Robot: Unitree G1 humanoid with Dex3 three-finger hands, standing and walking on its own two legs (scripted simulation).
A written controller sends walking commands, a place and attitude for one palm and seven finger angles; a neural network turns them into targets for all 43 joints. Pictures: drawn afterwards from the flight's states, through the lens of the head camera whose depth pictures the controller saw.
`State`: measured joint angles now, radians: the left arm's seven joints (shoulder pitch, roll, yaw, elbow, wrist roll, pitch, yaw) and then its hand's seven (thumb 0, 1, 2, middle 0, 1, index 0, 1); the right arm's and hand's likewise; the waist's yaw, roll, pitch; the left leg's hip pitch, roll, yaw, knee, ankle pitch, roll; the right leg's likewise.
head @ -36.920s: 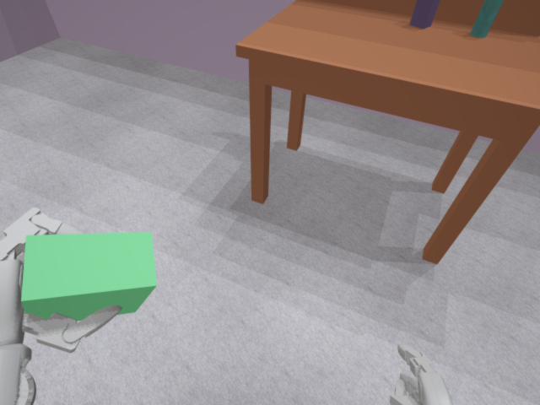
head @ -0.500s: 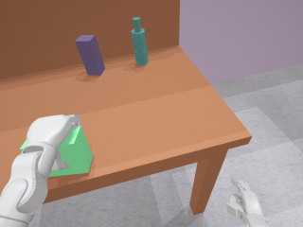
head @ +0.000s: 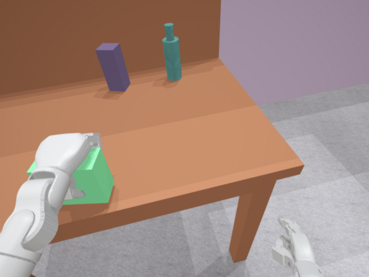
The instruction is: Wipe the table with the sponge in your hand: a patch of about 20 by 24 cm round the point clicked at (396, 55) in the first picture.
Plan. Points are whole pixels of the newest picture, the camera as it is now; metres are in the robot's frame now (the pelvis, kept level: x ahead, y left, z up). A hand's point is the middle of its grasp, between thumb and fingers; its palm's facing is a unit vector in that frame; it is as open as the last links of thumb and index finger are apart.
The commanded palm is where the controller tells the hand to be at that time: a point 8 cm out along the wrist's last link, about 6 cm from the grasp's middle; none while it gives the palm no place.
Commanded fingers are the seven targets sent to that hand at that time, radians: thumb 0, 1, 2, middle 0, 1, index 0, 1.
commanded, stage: move the sponge above the wiping area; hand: left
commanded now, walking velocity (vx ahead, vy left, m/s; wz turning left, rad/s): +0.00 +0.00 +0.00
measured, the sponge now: (78, 182) +0.25 +0.30 +0.08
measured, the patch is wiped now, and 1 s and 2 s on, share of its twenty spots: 0.00 0.00 0.00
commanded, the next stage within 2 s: lower the sponge onto the table in 1.30 s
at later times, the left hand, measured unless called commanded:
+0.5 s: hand (82, 155) +0.27 +0.27 +0.15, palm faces +0.12 -0.04 -0.99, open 10.2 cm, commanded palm +0.24 +0.31 +0.23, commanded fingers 0.00 0.10 1.30 -1.20 -1.60 -1.20 -1.60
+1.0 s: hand (71, 140) +0.29 +0.29 +0.18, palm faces +0.20 -0.01 -0.98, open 10.2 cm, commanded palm +0.24 +0.30 +0.23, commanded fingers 0.00 0.10 1.30 -1.20 -1.60 -1.20 -1.60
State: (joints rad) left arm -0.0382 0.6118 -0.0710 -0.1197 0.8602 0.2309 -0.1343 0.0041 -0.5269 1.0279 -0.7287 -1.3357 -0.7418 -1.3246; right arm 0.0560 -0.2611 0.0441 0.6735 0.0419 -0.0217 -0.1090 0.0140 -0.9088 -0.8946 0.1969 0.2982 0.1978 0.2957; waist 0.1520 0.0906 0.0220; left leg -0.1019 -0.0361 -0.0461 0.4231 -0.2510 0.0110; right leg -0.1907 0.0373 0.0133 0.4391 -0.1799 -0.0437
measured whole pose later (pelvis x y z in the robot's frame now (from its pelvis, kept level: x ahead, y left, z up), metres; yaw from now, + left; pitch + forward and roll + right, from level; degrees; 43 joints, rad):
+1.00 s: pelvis +0.01 +0.01 +0.00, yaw -1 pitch -4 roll +0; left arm -0.11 0.62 -0.04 -0.13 0.84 0.28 -0.05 0.00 -0.52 1.03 -0.74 -1.34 -0.75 -1.33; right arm 0.04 -0.23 0.05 0.69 0.05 -0.01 -0.08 0.01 -0.91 -0.89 0.20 0.30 0.20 0.30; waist 0.15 0.10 0.00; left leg -0.07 -0.03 -0.04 0.39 -0.25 0.01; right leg -0.16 0.04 0.03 0.40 -0.17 -0.04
